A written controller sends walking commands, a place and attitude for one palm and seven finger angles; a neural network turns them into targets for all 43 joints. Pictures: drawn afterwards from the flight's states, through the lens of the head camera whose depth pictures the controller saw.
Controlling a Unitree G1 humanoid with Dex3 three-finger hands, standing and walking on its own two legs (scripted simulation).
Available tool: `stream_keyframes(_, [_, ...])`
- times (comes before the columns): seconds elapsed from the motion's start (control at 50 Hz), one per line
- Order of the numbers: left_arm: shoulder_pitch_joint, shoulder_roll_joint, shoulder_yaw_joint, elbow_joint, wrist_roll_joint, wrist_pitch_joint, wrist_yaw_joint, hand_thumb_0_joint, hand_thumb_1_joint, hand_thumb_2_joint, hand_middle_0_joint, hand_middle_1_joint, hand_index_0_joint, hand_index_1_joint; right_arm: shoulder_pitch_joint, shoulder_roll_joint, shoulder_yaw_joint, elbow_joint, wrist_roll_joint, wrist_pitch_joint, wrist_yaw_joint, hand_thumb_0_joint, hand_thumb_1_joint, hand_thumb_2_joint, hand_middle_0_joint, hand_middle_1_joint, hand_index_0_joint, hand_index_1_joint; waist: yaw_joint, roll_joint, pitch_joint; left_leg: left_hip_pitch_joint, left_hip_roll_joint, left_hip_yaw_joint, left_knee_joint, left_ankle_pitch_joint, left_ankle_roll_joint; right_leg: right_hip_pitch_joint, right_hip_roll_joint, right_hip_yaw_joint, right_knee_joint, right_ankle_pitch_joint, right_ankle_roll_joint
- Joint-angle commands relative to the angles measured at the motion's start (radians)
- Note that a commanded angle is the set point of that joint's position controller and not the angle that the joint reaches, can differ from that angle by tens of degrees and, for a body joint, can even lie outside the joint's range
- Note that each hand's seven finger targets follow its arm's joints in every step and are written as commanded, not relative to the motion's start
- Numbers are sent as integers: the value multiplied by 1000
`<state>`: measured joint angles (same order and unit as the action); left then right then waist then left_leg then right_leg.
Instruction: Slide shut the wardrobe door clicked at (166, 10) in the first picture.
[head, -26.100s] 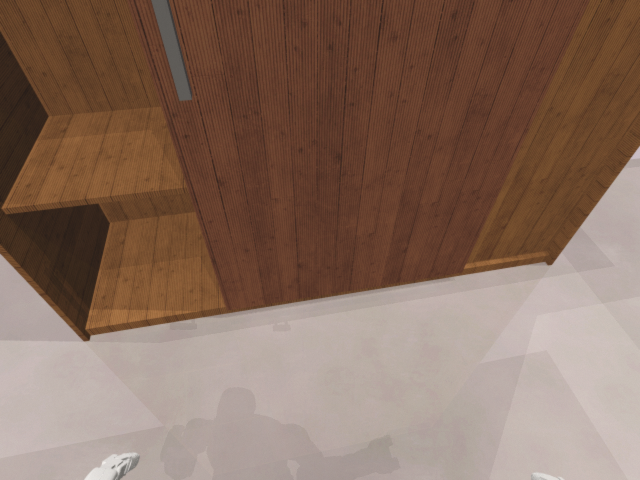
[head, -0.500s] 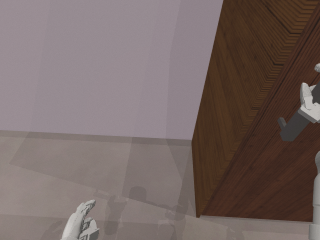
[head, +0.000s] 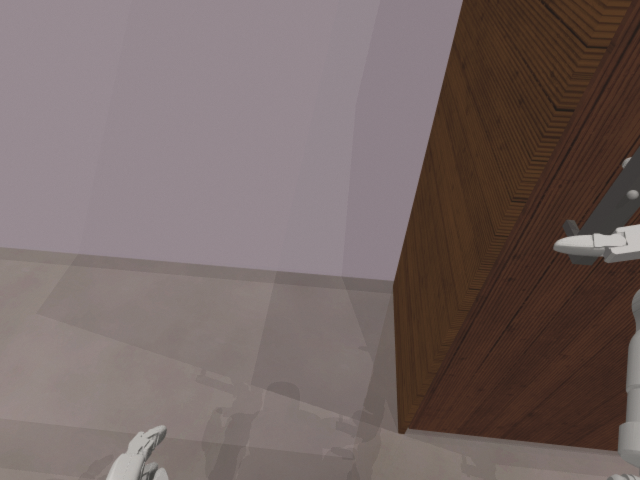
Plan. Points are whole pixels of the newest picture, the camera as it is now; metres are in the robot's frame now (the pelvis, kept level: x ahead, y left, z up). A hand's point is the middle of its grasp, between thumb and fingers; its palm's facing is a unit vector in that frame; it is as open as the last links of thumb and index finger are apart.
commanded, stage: loosen the grip on the handle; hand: right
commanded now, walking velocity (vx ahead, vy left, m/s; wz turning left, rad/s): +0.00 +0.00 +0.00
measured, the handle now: out of the picture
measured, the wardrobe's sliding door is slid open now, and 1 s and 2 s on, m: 0.00 0.00 0.00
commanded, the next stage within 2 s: slip the hand off the handle in 0.02 s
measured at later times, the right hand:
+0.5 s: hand out of the picture +0.33 -0.36 +0.23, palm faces +0.60 +0.79 -0.15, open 14.6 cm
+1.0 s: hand out of the picture +0.30 -0.35 +0.23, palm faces +0.51 +0.84 -0.16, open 14.6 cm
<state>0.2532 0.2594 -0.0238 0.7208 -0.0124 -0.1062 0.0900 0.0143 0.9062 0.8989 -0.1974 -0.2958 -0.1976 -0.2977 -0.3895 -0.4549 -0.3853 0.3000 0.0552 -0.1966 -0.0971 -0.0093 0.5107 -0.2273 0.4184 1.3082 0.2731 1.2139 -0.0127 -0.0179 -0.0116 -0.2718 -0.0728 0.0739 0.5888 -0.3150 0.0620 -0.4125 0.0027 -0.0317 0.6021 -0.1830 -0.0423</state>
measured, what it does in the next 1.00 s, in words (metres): stands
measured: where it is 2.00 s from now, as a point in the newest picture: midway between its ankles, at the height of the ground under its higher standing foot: outside the picture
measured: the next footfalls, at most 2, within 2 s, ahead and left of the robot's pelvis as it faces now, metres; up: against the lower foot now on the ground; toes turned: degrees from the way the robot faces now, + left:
none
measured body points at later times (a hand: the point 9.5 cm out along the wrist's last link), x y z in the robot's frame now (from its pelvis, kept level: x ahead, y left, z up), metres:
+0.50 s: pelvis +0.03 -0.02 +0.00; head +0.03 -0.02 +0.45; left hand +0.22 +0.21 -0.08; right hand +0.29 -0.40 +0.23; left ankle +0.00 +0.08 -0.72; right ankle +0.09 -0.09 -0.72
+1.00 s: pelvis +0.02 -0.03 +0.00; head +0.01 -0.02 +0.45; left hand +0.17 +0.21 -0.09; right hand +0.27 -0.39 +0.24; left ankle +0.00 +0.08 -0.72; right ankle +0.09 -0.09 -0.73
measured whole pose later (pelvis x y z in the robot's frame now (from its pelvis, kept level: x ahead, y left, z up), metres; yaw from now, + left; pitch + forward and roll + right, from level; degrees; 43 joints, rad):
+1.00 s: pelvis +0.02 -0.03 +0.00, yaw +1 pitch +1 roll +1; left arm 0.25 0.24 -0.05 0.68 -0.02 -0.11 0.11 0.02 0.91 0.90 -0.20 -0.30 -0.20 -0.30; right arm -0.10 -0.46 -0.55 0.04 0.19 -0.15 0.04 -0.01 0.55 -0.20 0.27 1.16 0.26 1.15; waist -0.05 -0.03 -0.05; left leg -0.25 -0.04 0.04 0.57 -0.33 0.03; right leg -0.38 0.03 -0.07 0.57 -0.20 -0.08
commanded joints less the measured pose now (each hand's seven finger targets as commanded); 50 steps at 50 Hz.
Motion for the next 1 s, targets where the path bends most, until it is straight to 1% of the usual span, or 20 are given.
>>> stream_keyframes(0.0, [-174, 112, 38, -176, -1, -73, 19, 0, 900, 900, -200, -300, -200, -300, -364, -235, -54, -266, 39, -39, -10, 0, 550, -200, 250, 1150, 250, 1150, -13, -43, -173, -124, 96, -145, -207, -201, -41, 177, -15, 55, -83, -171, 2])
stream_keyframes(0.06, [-154, 113, 34, -176, 3, -85, 20, 0, 900, 900, -200, -300, -200, -300, -334, -185, -17, -335, 24, -9, -37, 0, 550, -200, 250, 1150, 250, 1150, -11, -77, -207, -136, 76, -89, -148, -23, -32, 255, -27, 88, -115, -117, -3])
stream_keyframes(0.08, [-148, 117, 35, -174, 8, -84, 20, 0, 900, 900, -200, -300, -200, -300, -313, -199, -36, -348, 19, 2, -45, 0, 550, -200, 250, 1150, 250, 1150, -16, -69, -218, -120, 74, -84, -142, 21, -30, 263, -32, 89, -114, -72, -2])
stream_keyframes(0.1, [-113, 132, 40, -153, 9, -71, 28, 0, 900, 900, -200, -300, -200, -300, -259, -317, -152, -269, 11, 21, -56, 0, 550, -200, 250, 1150, 250, 1150, -22, -16, -217, -104, 71, -82, -141, 59, -34, 245, -33, 82, -110, -19, -4])
stream_keyframes(0.12, [-122, 126, 32, -170, 9, -61, 30, 0, 900, 900, -200, -300, -200, -300, -260, -285, -117, -298, 11, 34, -47, 0, 550, -200, 250, 1150, 250, 1150, -22, -22, -226, -83, 73, -80, -132, 104, -36, 240, -26, 72, -105, 34, -5])
stream_keyframes(0.14, [-116, 123, 35, -171, 7, -54, 32, 0, 900, 900, -200, -300, -200, -300, -265, -300, -135, -316, 10, 42, -45, 0, 550, -200, 250, 1150, 250, 1150, -22, 6, -248, -66, 71, -74, -122, 149, -36, 256, -28, 69, -99, 84, -2])
stream_keyframes(0.26, [-124, 105, 35, -189, -5, -15, 33, 0, 900, 900, -200, -300, -200, -300, -120, -298, -211, -352, 79, 84, 17, 0, 550, -200, 250, 1150, 250, 1150, -53, -9, -280, -3, 64, -61, -109, 296, -39, 290, -22, 51, -90, 226, 12])
stream_keyframes(0.28, [-128, 101, 34, -193, -5, -9, 32, 0, 900, 900, -200, -300, -200, -300, -97, -304, -230, -366, 85, 87, 21, 0, 550, -200, 250, 1150, 250, 1150, -60, -22, -275, 2, 62, -61, -110, 301, -36, 286, -23, 48, -86, 235, 13])
stream_keyframes(0.34, [-132, 99, 30, -201, -8, -3, 30, 0, 900, 900, -200, -300, -200, -300, -122, -298, -207, -382, 75, 83, 31, 0, 550, -200, 250, 1150, 250, 1150, -42, -40, -245, -35, 59, -55, -113, 268, -36, 297, -26, 54, -94, 218, 14])
stream_keyframes(0.36, [-134, 99, 32, -206, -5, -5, 29, 0, 900, 900, -200, -300, -200, -300, -124, -299, -205, -411, 68, 74, 34, 0, 550, -200, 250, 1150, 250, 1150, -42, -77, -264, -43, 58, -60, -112, 262, -34, 317, -26, 54, -90, 225, 12])
stream_keyframes(0.44, [-126, 107, 33, -198, -2, -9, 38, 0, 900, 900, -200, -300, -200, -300, -198, -302, -157, -379, 40, 36, 67, 0, 550, -200, 250, 1150, 250, 1150, -6, -95, -221, -111, 54, -65, -121, 175, -33, 320, -32, 75, -92, 152, 10])
stream_keyframes(0.54, [-121, 119, 30, -172, -3, -19, 65, 0, 900, 900, -200, -300, -200, -300, -275, -374, -189, -288, 63, -3, 126, 0, 550, -200, 250, 1150, 250, 1150, 7, -99, -219, -129, 57, -75, -136, 97, -33, 295, -27, 94, -100, 40, 9])
stream_keyframes(0.56, [-123, 118, 26, -173, -4, -24, 67, 0, 900, 900, -200, -300, -200, -300, -301, -361, -169, -285, 67, -12, 137, 0, 550, -200, 250, 1150, 250, 1150, 8, -110, -217, -136, 57, -71, -135, 85, -32, 298, -26, 102, -104, 20, 10])
stream_keyframes(0.66, [-116, 127, 21, -165, -3, -42, 74, 0, 900, 900, -200, -300, -200, -300, -322, -424, -209, -189, 75, -24, 151, 0, 550, -200, 250, 1150, 250, 1150, -7, -140, -229, -146, 58, -70, -128, 38, -27, 263, -25, 120, -113, -63, 10])
stream_keyframes(0.68, [-106, 130, 22, -164, 0, -44, 73, 0, 900, 900, -200, -300, -200, -300, -321, -444, -228, -174, 79, -29, 150, 0, 550, -200, 250, 1150, 250, 1150, -10, -111, -238, -129, 57, -72, -130, 43, -27, 243, -24, 117, -105, -56, 8])
stream_keyframes(0.74, [-113, 125, 30, -196, -1, -57, 56, 0, 900, 900, -200, -300, -200, -300, -208, -394, -220, -271, 91, -44, 151, 0, 550, -200, 250, 1150, 250, 1150, -43, -134, -314, -102, 51, -60, -105, 94, -22, 299, -28, 122, -95, 39, 11])
stream_keyframes(0.8, [-118, 125, 30, -206, -3, -62, 43, 0, 900, 900, -200, -300, -200, -300, -120, -352, -212, -343, 109, -44, 149, 0, 550, -200, 250, 1150, 250, 1150, -52, -108, -306, -100, 47, -54, -101, 110, -23, 307, -37, 127, -99, 68, 12])
stream_keyframes(0.86, [-129, 122, 32, -213, -3, -67, 35, 0, 900, 900, -200, -300, -200, -300, 15, -349, -262, -413, 129, -33, 135, 0, 550, -200, 250, 1150, 250, 1150, -76, -80, -268, -89, 45, -46, -102, 105, -25, 288, -39, 127, -115, 59, 14])
stream_keyframes(0.9, [-145, 117, 28, -217, -4, -70, 34, 0, 900, 900, -200, -300, -200, -300, 28, -326, -265, -472, 143, -22, 122, 0, 550, -200, 250, 1150, 250, 1150, -73, -56, -251, -82, 47, -47, -111, 103, -28, 279, -38, 120, -122, 48, 13])
stream_keyframes(0.98, [-166, 108, 27, -211, -7, -65, 41, 0, 900, 900, -200, -300, -200, -300, 127, -357, -341, -527, 156, 18, 102, 0, 550, -200, 250, 1150, 250, 1150, -89, -57, -194, -64, 51, -53, -133, 83, -28, 246, -37, 103, -138, 13, 15])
